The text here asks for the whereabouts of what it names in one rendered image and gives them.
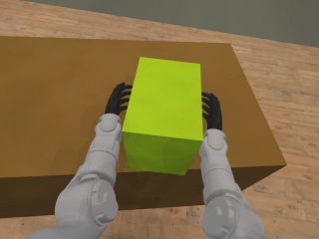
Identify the robot right upper arm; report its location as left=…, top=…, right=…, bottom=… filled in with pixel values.
left=201, top=196, right=265, bottom=239

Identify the robot left forearm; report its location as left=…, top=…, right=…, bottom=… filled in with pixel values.
left=55, top=114, right=122, bottom=219

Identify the robot right forearm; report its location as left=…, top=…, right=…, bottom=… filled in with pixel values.
left=198, top=128, right=254, bottom=212

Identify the robot right hand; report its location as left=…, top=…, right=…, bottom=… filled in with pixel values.
left=201, top=92, right=222, bottom=131

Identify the robot left upper arm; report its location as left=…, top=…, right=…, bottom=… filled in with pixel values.
left=25, top=179, right=119, bottom=239

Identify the pedestal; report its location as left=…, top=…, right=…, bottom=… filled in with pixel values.
left=0, top=36, right=287, bottom=219

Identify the robot left hand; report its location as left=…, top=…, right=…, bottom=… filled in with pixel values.
left=105, top=82, right=133, bottom=116

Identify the carton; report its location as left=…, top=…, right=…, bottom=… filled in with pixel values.
left=122, top=57, right=203, bottom=175

